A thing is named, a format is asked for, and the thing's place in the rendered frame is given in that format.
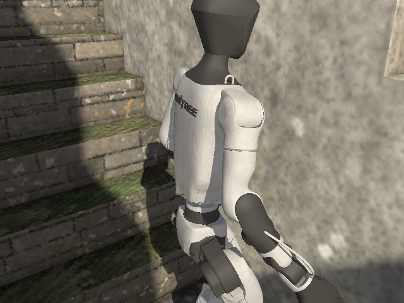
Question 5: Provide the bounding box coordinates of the left robot forearm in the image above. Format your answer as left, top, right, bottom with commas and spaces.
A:
166, 149, 174, 159

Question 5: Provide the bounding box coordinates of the robot right upper arm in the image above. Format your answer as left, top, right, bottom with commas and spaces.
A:
218, 88, 264, 222

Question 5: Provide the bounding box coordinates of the robot right thigh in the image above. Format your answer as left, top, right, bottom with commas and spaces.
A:
199, 239, 263, 303

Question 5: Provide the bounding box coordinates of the humanoid robot head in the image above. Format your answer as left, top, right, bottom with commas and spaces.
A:
185, 0, 260, 86

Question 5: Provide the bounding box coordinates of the robot left upper arm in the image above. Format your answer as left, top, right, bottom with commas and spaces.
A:
158, 67, 192, 152

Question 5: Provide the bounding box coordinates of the right robot hand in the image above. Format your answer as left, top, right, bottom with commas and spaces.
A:
295, 275, 344, 303

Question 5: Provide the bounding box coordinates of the right robot forearm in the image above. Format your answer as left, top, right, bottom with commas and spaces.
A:
235, 193, 312, 292

